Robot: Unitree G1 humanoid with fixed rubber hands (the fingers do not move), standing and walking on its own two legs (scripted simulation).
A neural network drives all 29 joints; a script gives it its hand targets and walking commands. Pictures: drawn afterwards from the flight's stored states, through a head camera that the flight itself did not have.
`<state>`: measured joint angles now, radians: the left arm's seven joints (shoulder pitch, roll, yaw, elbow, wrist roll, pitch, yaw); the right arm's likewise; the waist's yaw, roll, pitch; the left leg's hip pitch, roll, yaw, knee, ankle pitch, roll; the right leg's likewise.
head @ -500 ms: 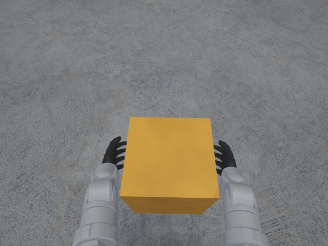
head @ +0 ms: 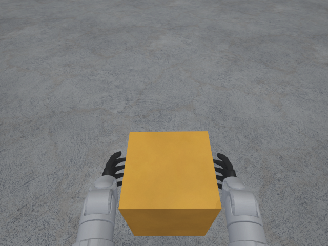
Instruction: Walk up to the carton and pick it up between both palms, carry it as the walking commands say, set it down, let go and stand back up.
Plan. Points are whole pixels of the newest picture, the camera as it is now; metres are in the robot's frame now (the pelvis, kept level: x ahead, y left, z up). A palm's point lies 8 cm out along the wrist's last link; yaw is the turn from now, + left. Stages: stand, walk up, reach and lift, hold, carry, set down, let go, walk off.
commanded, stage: reach and lift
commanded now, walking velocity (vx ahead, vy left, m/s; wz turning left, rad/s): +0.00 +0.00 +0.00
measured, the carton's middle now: (169, 186) +0.32 -0.02 -0.04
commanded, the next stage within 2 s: hold in 1.26 s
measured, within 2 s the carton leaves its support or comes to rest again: neither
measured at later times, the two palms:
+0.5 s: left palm (102, 184) +0.29 +0.15 +0.04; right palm (225, 181) +0.28 -0.15 +0.04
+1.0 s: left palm (100, 186) +0.28 +0.15 +0.04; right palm (224, 183) +0.28 -0.15 +0.04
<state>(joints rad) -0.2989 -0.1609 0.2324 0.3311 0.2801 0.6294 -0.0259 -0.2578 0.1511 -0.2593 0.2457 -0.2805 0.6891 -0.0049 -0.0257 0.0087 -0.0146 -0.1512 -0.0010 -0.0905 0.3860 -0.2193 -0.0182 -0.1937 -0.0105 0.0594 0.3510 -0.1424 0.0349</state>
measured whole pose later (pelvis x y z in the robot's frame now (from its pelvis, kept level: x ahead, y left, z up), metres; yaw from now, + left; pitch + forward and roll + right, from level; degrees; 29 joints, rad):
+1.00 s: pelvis +0.00 +0.00 +0.00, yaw +0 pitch -6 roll +0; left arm -0.22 -0.14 0.17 0.18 0.27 0.75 -0.03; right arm -0.21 0.14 -0.18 0.16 -0.27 0.78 -0.01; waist 0.01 0.02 0.03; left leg -0.04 0.00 -0.09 0.36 -0.22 -0.02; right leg -0.08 -0.01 0.06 0.33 -0.15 0.03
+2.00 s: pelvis -0.01 +0.00 +0.00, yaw +0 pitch -7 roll +0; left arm -0.18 -0.14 0.15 0.15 0.25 0.77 -0.01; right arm -0.16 0.13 -0.15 0.14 -0.25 0.80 -0.01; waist 0.01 0.02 0.03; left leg -0.05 0.00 -0.10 0.40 -0.23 -0.02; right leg -0.10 -0.01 0.06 0.37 -0.15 0.03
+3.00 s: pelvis -0.05 +0.09 -0.02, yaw -7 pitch +4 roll +1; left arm -0.11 -0.13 0.06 -0.34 0.12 1.26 0.09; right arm -0.11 0.13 -0.12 -0.35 -0.09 1.27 -0.10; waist -0.01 -0.01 -0.12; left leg -0.46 0.01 0.10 0.76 -0.44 0.02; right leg -0.47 -0.15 -0.07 0.62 -0.20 0.06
